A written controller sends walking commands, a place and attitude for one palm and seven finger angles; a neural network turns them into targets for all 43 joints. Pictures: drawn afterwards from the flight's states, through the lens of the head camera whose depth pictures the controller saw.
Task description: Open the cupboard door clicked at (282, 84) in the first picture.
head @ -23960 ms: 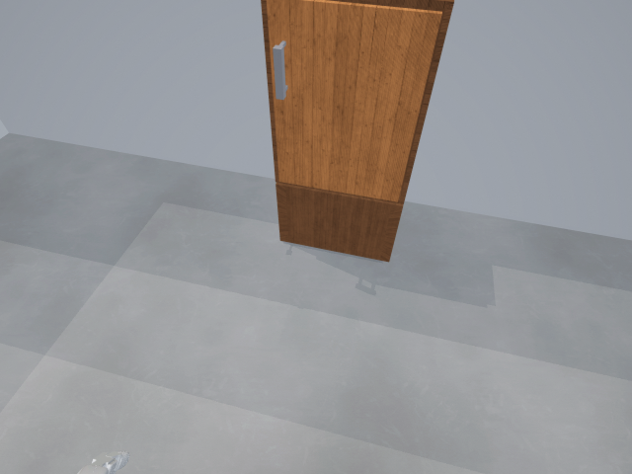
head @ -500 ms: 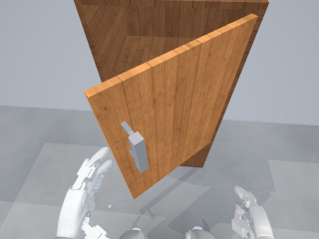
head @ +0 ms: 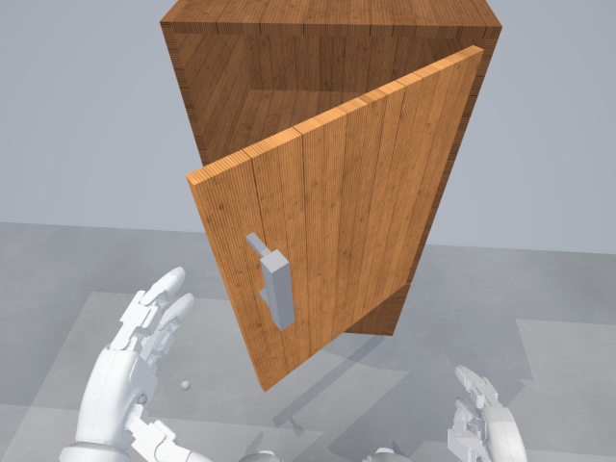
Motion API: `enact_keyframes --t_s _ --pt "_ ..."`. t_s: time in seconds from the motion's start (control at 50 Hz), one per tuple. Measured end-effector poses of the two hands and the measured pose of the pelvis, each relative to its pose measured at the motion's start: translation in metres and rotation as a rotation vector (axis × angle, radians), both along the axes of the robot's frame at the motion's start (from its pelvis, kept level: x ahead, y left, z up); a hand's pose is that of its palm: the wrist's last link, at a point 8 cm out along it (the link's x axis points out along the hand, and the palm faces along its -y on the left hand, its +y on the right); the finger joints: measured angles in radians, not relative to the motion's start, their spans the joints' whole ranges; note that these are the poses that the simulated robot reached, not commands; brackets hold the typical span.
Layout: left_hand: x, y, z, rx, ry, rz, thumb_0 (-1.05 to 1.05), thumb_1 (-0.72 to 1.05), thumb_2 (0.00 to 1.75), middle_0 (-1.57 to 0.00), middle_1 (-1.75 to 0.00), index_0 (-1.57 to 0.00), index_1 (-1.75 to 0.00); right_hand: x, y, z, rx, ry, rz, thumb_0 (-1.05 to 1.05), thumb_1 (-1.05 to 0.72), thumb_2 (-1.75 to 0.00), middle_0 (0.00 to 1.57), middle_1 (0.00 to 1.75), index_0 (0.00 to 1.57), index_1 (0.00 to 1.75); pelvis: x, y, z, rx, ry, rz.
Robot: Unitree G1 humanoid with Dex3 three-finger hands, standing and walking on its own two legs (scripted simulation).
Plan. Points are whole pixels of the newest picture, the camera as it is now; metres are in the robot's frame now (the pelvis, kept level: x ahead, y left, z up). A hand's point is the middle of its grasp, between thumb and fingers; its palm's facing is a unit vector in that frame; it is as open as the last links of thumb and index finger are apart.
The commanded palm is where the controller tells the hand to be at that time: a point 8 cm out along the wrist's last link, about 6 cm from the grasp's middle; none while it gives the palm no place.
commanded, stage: draw the hand back to the body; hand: left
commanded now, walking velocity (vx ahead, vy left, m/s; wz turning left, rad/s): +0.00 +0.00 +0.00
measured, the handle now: (269, 282) +0.32 +0.07 +0.08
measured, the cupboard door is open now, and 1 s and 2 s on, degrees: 42 42 42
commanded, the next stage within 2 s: step back with the hand held close in 1.34 s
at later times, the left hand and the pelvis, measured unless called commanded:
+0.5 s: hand (90, 347) +0.20 +0.22 +0.15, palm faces +0.24 -0.91 -0.34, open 14.5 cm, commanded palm +0.16 +0.26 +0.18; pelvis +0.03 +0.02 +0.05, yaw +0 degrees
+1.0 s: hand out of the picture +0.23 +0.28 +0.23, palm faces +0.47 -0.78 -0.42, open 8.7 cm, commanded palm +0.18 +0.31 +0.24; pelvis +0.04 +0.01 +0.07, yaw -1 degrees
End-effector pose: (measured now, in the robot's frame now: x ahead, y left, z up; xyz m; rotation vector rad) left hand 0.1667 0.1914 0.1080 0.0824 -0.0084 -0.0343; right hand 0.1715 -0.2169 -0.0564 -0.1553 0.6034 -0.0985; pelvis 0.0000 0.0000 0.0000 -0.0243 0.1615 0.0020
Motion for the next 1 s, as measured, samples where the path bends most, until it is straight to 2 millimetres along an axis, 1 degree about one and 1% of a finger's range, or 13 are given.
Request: enact_keyframes --t_s 0.08,0.16,0.28,0.36,0.44,0.54,0.68,0.8,0.92,1.0 --pt "0.000 0.008 0.008 -0.007 0.019 0.014 -0.01 -0.50 0.30 -0.15 -0.30 -0.15 -0.30 -0.001 0.004 0.009 0.000 -0.012 0.001 0.02 -0.91 -0.90 0.20 0.30 0.20 0.30 0.004 0.003 0.008 -0.002 -0.019 0.000" --pt "-0.001 0.015 0.014 -0.002 0.033 0.006 -0.01 -0.50 0.30 -0.15 -0.30 -0.15 -0.30 0.002 0.005 0.017 -0.012 -0.027 0.005 0.02 -0.91 -0.90 0.20 0.30 0.21 0.30 0.008 0.006 0.014 -0.004 -0.035 0.000" --pt "-0.001 0.037 0.030 0.022 0.009 0.037 -0.01 -0.47 0.31 -0.15 -0.30 -0.16 -0.30 0.012 0.007 0.027 -0.026 -0.048 0.017 0.02 -0.91 -0.90 0.20 0.30 0.20 0.30 0.013 0.009 0.021 -0.011 -0.059 0.004" --pt "-0.001 0.052 0.045 0.177 0.029 0.159 -0.01 -0.39 0.34 -0.16 -0.30 -0.16 -0.30 0.019 0.011 0.034 -0.045 -0.044 0.010 0.02 -0.91 -0.90 0.20 0.30 0.20 0.30 0.019 0.011 0.030 -0.008 -0.081 0.000" --pt "-0.002 0.062 0.055 0.235 0.055 0.257 -0.01 -0.28 0.39 -0.16 -0.30 -0.16 -0.30 0.025 0.017 0.041 -0.045 -0.039 0.014 0.02 -0.91 -0.90 0.20 0.30 0.20 0.30 0.023 0.014 0.039 -0.008 -0.105 0.001" --pt "0.001 0.074 0.068 0.284 0.053 0.315 -0.01 -0.12 0.46 -0.17 -0.30 -0.17 -0.30 0.030 0.025 0.045 -0.045 -0.021 0.035 0.02 -0.91 -0.90 0.20 0.30 0.20 0.30 0.028 0.017 0.049 -0.002 -0.137 0.001" --pt "0.010 0.093 0.095 0.335 -0.014 0.384 -0.01 0.11 0.56 -0.18 -0.30 -0.18 -0.30 0.036 0.031 0.051 -0.040 -0.004 0.060 0.02 -0.91 -0.90 0.20 0.30 0.21 0.30 0.034 0.019 0.061 0.003 -0.178 0.000" --pt "0.015 0.102 0.115 0.359 -0.068 0.417 0.00 0.32 0.65 -0.19 -0.30 -0.19 -0.30 0.041 0.028 0.055 -0.042 0.007 0.067 0.02 -0.91 -0.90 0.20 0.30 0.21 0.30 0.038 0.017 0.068 0.006 -0.204 -0.007" --pt "0.016 0.113 0.130 0.383 -0.110 0.464 0.00 0.53 0.74 -0.20 -0.30 -0.20 -0.30 0.044 0.019 0.059 -0.056 0.019 0.065 0.02 -0.91 -0.90 0.20 0.30 0.21 0.30 0.038 0.013 0.072 0.008 -0.223 -0.010" --pt "0.015 0.118 0.144 0.401 -0.158 0.498 0.01 0.66 0.80 -0.20 -0.30 -0.20 -0.30 0.045 0.013 0.060 -0.061 0.022 0.065 0.02 -0.91 -0.90 0.20 0.30 0.21 0.30 0.037 0.010 0.074 0.009 -0.235 -0.010"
